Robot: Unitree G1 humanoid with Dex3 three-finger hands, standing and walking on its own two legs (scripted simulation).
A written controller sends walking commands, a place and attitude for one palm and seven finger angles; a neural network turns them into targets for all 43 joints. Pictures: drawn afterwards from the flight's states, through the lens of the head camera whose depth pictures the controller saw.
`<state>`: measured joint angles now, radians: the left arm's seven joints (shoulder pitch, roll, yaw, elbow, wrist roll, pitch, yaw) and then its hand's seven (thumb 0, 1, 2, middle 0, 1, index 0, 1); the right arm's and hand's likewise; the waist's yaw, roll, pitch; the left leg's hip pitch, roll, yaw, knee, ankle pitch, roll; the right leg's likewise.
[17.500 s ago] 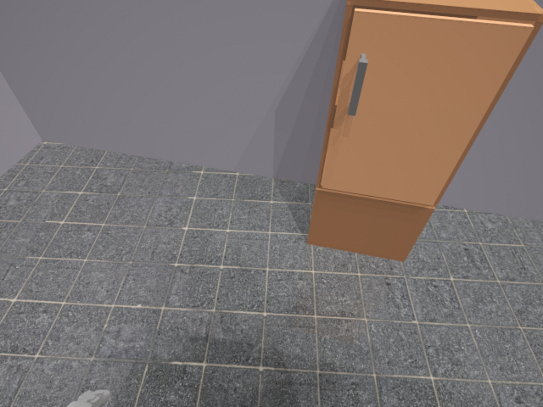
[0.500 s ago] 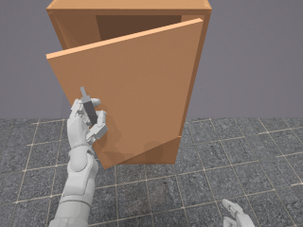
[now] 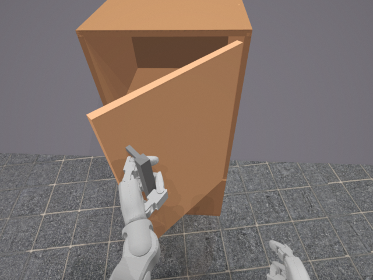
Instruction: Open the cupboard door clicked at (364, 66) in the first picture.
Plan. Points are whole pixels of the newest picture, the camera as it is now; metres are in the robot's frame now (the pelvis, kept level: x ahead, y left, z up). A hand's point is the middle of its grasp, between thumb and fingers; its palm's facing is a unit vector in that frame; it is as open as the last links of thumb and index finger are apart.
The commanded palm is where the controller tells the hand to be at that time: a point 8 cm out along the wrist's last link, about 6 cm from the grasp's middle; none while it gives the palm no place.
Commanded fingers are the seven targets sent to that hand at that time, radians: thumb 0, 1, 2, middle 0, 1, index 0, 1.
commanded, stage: open thumb and fingers to let go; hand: left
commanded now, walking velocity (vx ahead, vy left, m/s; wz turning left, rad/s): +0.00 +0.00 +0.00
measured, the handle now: (142, 175) +0.32 +0.11 +0.08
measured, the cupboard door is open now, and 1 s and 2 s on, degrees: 47 45 46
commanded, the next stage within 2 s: slide the hand sideways off the handle in 0.76 s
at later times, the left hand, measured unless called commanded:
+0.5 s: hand (154, 184) +0.29 +0.08 +0.08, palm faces +0.33 -0.94 -0.01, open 13.0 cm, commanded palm +0.24 +0.13 +0.08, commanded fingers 0.00 -0.50 0.30 -0.24 -0.85 -0.24 -0.85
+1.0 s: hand (149, 196) +0.27 +0.09 +0.07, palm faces +0.02 -0.99 -0.11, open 15.7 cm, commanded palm +0.25 +0.12 +0.08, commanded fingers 0.00 -0.50 0.30 -0.15 -0.30 -0.15 -0.30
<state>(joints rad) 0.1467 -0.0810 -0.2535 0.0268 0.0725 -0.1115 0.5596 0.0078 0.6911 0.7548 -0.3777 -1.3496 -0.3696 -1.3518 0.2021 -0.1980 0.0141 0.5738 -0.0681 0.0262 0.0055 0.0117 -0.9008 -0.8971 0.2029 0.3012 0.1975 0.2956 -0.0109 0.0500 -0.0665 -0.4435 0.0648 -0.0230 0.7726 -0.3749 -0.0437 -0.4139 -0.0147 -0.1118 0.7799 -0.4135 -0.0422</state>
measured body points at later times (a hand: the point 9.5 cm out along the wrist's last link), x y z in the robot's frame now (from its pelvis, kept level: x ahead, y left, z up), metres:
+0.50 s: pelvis +0.00 +0.01 +0.00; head +0.01 +0.00 +0.45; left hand +0.27 +0.13 +0.08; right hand +0.18 -0.20 -0.09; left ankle +0.02 +0.16 -0.71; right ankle +0.00 -0.09 -0.71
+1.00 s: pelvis -0.01 +0.03 -0.01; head +0.00 +0.02 +0.44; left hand +0.26 +0.14 +0.08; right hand +0.17 -0.18 -0.10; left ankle +0.02 +0.16 -0.71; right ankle +0.00 -0.09 -0.71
